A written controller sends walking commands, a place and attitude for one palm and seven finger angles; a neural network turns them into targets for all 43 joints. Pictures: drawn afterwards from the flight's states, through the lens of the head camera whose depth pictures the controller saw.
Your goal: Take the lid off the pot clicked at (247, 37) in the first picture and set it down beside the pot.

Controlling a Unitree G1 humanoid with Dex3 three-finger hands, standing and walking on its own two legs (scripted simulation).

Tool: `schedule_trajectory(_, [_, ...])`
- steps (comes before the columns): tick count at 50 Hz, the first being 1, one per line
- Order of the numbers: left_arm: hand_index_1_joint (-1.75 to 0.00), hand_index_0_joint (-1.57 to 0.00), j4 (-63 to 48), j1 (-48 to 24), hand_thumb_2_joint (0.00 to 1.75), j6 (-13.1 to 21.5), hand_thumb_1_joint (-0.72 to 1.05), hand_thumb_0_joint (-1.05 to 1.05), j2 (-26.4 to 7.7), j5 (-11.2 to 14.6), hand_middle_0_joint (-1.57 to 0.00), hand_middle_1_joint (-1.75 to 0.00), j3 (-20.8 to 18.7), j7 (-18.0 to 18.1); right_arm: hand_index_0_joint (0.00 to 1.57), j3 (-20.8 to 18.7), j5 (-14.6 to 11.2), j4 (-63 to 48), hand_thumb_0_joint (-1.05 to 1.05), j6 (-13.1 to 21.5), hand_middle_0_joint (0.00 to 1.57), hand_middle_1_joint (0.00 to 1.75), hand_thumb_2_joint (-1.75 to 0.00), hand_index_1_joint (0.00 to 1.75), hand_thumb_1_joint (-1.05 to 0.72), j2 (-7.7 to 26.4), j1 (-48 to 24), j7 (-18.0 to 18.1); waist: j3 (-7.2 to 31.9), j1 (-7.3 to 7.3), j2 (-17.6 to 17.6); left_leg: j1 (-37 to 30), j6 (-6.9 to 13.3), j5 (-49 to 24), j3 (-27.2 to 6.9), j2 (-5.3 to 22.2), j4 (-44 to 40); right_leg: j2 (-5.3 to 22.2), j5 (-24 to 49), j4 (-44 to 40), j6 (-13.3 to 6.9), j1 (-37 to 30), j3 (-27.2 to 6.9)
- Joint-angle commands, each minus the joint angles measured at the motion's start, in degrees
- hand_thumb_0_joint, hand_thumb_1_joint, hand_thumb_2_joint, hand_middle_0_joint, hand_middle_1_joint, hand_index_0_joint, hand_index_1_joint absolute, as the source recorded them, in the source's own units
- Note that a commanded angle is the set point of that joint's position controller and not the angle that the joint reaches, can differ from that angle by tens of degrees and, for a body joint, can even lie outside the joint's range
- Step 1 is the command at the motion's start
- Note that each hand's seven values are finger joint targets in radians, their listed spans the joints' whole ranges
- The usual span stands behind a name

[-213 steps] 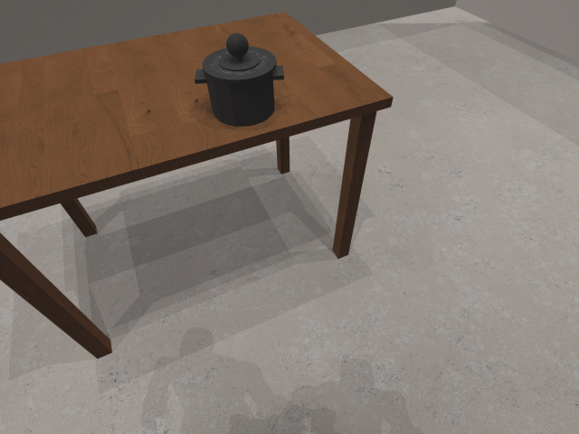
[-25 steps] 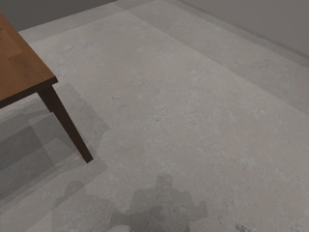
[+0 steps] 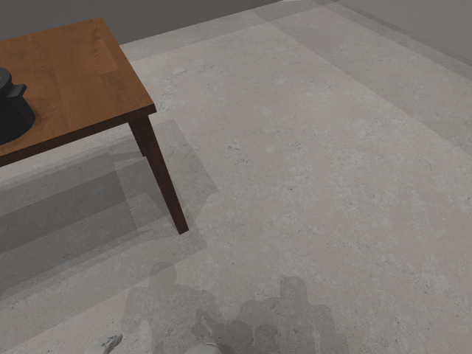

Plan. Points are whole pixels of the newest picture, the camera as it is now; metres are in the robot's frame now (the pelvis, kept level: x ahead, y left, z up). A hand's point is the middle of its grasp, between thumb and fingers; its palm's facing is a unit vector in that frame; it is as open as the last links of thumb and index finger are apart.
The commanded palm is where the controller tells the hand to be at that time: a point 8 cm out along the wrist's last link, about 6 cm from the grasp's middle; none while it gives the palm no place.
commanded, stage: turn to face it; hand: left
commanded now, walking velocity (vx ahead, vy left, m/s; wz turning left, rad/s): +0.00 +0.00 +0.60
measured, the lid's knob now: out of the picture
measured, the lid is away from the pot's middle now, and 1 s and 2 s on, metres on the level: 0.00 0.00 0.00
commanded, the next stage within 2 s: take the last steps up to it in 0.74 s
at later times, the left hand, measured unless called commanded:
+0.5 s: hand out of the picture -0.03 +0.27 -0.17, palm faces +0.33 -0.91 -0.26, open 7.4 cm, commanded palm none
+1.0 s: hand out of the picture -0.04 +0.18 -0.14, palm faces +0.47 -0.85 -0.25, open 7.3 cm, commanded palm none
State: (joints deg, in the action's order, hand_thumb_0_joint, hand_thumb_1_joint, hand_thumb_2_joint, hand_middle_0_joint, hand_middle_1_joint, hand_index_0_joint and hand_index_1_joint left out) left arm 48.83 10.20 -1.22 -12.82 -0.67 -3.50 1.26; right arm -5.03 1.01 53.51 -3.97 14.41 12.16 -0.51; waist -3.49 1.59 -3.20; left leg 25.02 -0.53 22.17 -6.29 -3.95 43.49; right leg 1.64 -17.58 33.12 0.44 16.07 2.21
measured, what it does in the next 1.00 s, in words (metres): steps on the spot, turning left: left foot, then right foot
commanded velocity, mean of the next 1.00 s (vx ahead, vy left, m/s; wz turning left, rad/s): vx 0.05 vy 0.02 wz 0.35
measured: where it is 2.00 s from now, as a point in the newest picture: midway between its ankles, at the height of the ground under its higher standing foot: (187, 351)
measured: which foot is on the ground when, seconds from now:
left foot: up 0.00-0.30, down 0.32-0.78, up 0.80-1.00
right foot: down 0.00-0.32, up 0.34-0.74, down 0.76-1.00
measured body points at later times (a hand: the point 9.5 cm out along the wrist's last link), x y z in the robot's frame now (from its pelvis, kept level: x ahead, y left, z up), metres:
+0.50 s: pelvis -0.02 +0.04 +0.01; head +0.01 +0.07 +0.45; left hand -0.05 +0.32 -0.15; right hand +0.16 -0.18 -0.11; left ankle -0.02 +0.13 -0.73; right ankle +0.01 -0.11 -0.66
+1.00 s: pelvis +0.00 +0.00 +0.02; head +0.03 -0.02 +0.46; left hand -0.06 +0.23 -0.12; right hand +0.15 -0.21 -0.15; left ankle -0.09 +0.13 -0.64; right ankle +0.03 -0.09 -0.73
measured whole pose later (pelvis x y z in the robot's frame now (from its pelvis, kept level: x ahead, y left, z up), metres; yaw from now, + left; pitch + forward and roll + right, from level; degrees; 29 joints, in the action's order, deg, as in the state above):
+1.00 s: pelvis +0.00 +0.00 +0.02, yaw +25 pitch -1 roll +2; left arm 54.5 15.9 1.3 -8.1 -0.9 -2.0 0.9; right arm -3.9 1.5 58.1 -3.5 13.3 12.3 -1.0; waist -3.3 -0.2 -1.9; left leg 26.7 -2.3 20.0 -1.2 0.6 63.3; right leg 2.9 -15.6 26.2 -2.2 9.9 6.6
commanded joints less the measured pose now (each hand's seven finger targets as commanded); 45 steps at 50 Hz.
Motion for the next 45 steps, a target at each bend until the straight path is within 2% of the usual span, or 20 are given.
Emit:
schedule_trajectory(1, [-0.3,-0.2,-4.39,-0.15,0.9,1.76,0.9,0.0,-10.24,-0.36,-0.2,-0.3,-2.15,1.01,0.2,-1.81,0.21,-5.7,0.0,1.31,0.2,0.3,-0.9,0.3,-0.9,5.82,-2.62,-0.8,2.24,-0.52,13.59,10.08,-1.86,2.52,2.21,4.3,25.95,18.47,11.53,-16.02,-7.94,-5.75,-11.42])
schedule_trajectory(3, [-0.3,-0.2,-4.58,-0.22,0.9,1.89,0.9,0.0,-9.14,-0.62,-0.2,-0.3,-1.74,1.04,0.2,-1.4,-0.04,-5.2,0.0,1.07,0.2,0.3,-0.9,0.3,-0.9,4.44,-1.98,-1.28,2.2,-0.58,13.21,8.35,-2.89,1.32,4.97,4.74,24.23,16.57,18.92,-13.83,-7.39,-6.71,-5.32])
schedule_trajectory(7, [-0.3,-0.2,-2.64,4.38,0.9,1.42,0.9,0.0,-11.74,-0.95,-0.2,-0.3,-2.26,0.85,0.2,-0.66,-0.41,-6.57,0.0,0.96,0.2,0.3,-0.9,0.3,-0.9,3.26,-7.04,-1.56,2.07,-3.8,14.73,4.03,-3.4,3.39,8.95,4.69,12.39,18.07,21.79,-12.7,-7.91,-8.55,-2.52])
schedule_trajectory(11, [-0.3,-0.2,-2.22,5.58,0.9,0.94,0.9,0.0,-13.62,-1.06,-0.2,-0.3,-2.97,0.61,0.2,-0.02,-0.72,-6.97,0.0,1.76,0.2,0.3,-0.9,0.3,-0.9,3.02,-7.62,-1.48,4.05,-4.56,16.5,-1.17,-2.56,3.88,11.74,3.93,1.3,19.0,26.69,-9.34,-7.71,-10.46,-1.05])
schedule_trajectory(14, [-0.3,-0.2,-1.62,4.91,0.9,0.41,0.9,0.0,-13.46,-0.61,-0.2,-0.3,-3.16,0.34,0.2,-0.16,-0.58,-5.92,0.0,2.47,0.2,0.3,-0.9,0.3,-0.9,4.14,-2.91,-1.09,6.09,-1.95,15.13,-10.72,-1.54,-5.53,12.75,3.13,-13.62,17.49,25.41,-2.08,-3.5,-8.13,3.22])
schedule_trajectory(15, [-0.3,-0.2,-2.01,5.03,0.9,0.09,0.9,0.0,-11.99,-0.1,-0.2,-0.3,-3.04,0.18,0.2,-0.85,-0.42,-5.05,0.0,3.05,0.2,0.3,-0.9,0.3,-0.9,7.04,0.72,-1.0,8.75,0.09,8.68,-20.32,-0.33,-13.34,9.19,6.25,-20.68,16.08,19.46,5.93,-0.64,-1.93,5.5])
schedule_trajectory(16, [-0.3,-0.2,-4.06,5.28,0.9,-0.2,0.9,0.0,-8.09,0.23,-0.2,-0.3,-2.4,-0.31,0.2,-2.52,0.1,-5.08,0.0,3.53,0.2,0.3,-0.9,0.3,-0.9,13.99,3.54,-0.6,9.87,1.73,-10.94,-30.08,6.6,-31.06,-11.79,22.01,-23.15,7.81,-7.49,19.42,4.34,14.98,8.13])
schedule_trajectory(17, [-0.3,-0.2,-6.3,1.07,0.9,-0.5,0.9,0.0,-6.67,-0.47,-0.2,-0.3,-1.2,-0.07,0.2,-3.09,-0.41,-4.2,0.0,2.88,0.2,0.3,-0.9,0.3,-0.9,17.26,7.85,-0.42,9.46,4.07,-13.29,-28.09,12.11,-39.44,-16.84,28.44,-23.06,5.89,-20.89,27.5,4.64,19.78,3.32])
schedule_trajectory(19, [-0.3,-0.2,-4.39,-1.61,0.9,-0.85,0.9,0.0,-7.05,-0.33,-0.2,-0.3,-1.79,0.26,0.2,-2.04,-0.04,-3.87,0.0,3.07,0.2,0.3,-0.9,0.3,-0.9,13.06,4.54,0.81,6.98,2.82,-11.78,-20.55,11.93,-25.14,-14.04,23.19,-24.83,5.96,-13.84,33.34,3.82,19.9,-2.16])
schedule_trajectory(22, [-0.3,-0.2,-0.38,2.83,0.9,-0.79,0.9,0.0,-7.32,-0.42,-0.2,-0.3,-1.92,-0.7,0.2,-0.29,-0.09,-5.71,0.0,3.53,0.2,0.3,-0.9,0.3,-0.9,8.87,-3.19,1.06,4.02,-1.49,-5.65,-14.72,9.01,-22.18,-5.87,16.78,-26.45,5.59,-3.74,32.16,4.12,15.12,-1.56])
schedule_trajectory(27, [-0.3,-0.2,0.22,2.64,0.9,-1.02,0.9,0.0,-6.75,-0.31,-0.2,-0.3,-1.3,-0.43,0.2,-0.23,-0.18,-4.61,0.0,3.23,0.2,0.3,-0.9,0.3,-0.9,8.68,-0.93,1.11,4.35,-0.41,-3.43,-16.58,10.21,-18.45,-7.52,16.57,-27.46,3.7,-4.54,23.44,4.43,13.02,-0.91])
schedule_trajectory(32, [-0.3,-0.2,-0.19,1.89,0.9,-0.66,0.9,0.0,-5.24,-0.12,-0.2,-0.3,-0.64,-0.13,0.2,-0.33,0.2,-3.51,0.0,2.83,0.2,0.3,-0.9,0.3,-0.9,8.62,-0.26,1.15,4.6,0.13,-5.16,-15.79,10.9,-18.44,-10.17,16.9,-26.34,1.71,-7.03,12.93,3.46,8.05,-0.62])
schedule_trajectory(36, [-0.3,-0.2,1.75,7.06,0.9,0.48,0.9,0.0,-4.83,0.27,-0.2,-0.3,-0.47,0.36,0.2,-0.08,-0.2,-2.9,0.0,2.77,0.2,0.3,-0.9,0.3,-0.9,7.5,-1.91,1.16,6.33,-2.56,-2.61,-10.88,8.47,-23.28,-9.47,14.29,-20.43,0.02,1.65,-3.41,2.58,-4.44,0.18])
schedule_trajectory(37, [-0.3,-0.2,2.14,8.7,0.9,1.08,0.9,0.0,-6.32,0.12,-0.2,-0.3,-0.77,0.62,0.2,0.16,-0.69,-2.75,0.0,2.92,0.2,0.3,-0.9,0.3,-0.9,6.02,-2.1,0.94,6.65,-3.58,0.58,-6.63,5.91,-19.45,-7.61,11.66,-16.82,2.2,6.72,-11.43,2.25,-10.55,-2.08])
schedule_trajectory(38, [-0.3,-0.2,2.43,9.39,0.9,1.79,0.9,0.0,-10.36,-0.63,-0.2,-0.3,-1.41,1.05,0.2,0.71,-1.22,-3.18,0.0,3.05,0.2,0.3,-0.9,0.3,-0.9,2.29,-1.55,0.67,6.23,-3.55,13.16,1.58,1.69,-7.13,-0.16,4.65,-7.24,13.74,9.19,-16.82,-1.48,-15.05,-14.84])
schedule_trajectory(39, [-0.3,-0.2,1.49,9.33,0.9,1.76,0.9,0.0,-13.79,-0.92,-0.2,-0.3,-1.97,0.88,0.2,0.77,-0.9,-4.84,0.0,2.76,0.2,0.3,-0.9,0.3,-0.9,1.71,-2.81,0.55,3.99,-4.18,18.92,4.34,-0.21,9.44,3.65,0.55,3.66,23.92,12.7,-19.02,-8.21,-9.77,-22.29])
schedule_trajectory(40, [-0.3,-0.2,1.45,8.77,0.9,2.1,0.9,0.0,-11.9,-0.5,-0.2,-0.3,-2.0,1.17,0.2,0.2,-0.11,-4.16,0.0,1.82,0.2,0.3,-0.9,0.3,-0.9,3.64,-3.66,0.71,3.56,-4.03,18.5,4.61,0.12,10.37,0.38,2.57,11.76,22.95,16.0,-18.59,-10.04,-6.36,-21.38])
schedule_trajectory(42, [-0.3,-0.2,0.9,4.72,0.9,1.98,0.9,0.0,-8.8,-0.32,-0.2,-0.3,-1.32,1.31,0.2,-0.06,-0.32,-1.66,0.0,1.43,0.2,0.3,-0.9,0.3,-0.9,3.0,-1.53,0.46,2.38,-1.49,11.84,5.41,-0.47,5.08,1.21,3.57,20.8,18.17,20.46,-16.15,-9.78,-6.12,-14.19])
schedule_trajectory(43, [-0.3,-0.2,0.86,4.46,0.9,2.37,0.9,0.0,-7.71,-0.33,-0.2,-0.3,-1.08,1.0,0.2,0.1,-0.07,-0.62,0.0,1.51,0.2,0.3,-0.9,0.3,-0.9,2.58,-0.65,0.16,2.27,-1.46,10.88,5.99,-1.14,1.99,2.36,3.98,22.49,16.1,20.62,-15.75,-8.75,-8.0,-10.92])
schedule_trajectory(45, [-0.3,-0.2,1.92,7.32,0.9,3.1,0.9,0.0,-7.07,-0.34,-0.2,-0.3,-1.16,0.62,0.2,0.2,0.23,-0.17,0.0,1.8,0.2,0.3,-0.9,0.3,-0.9,2.32,-0.89,-0.23,2.39,-2.78,11.5,8.11,-2.02,-1.21,3.52,4.83,22.87,15.67,16.28,-16.89,-7.88,-11.25,-9.7])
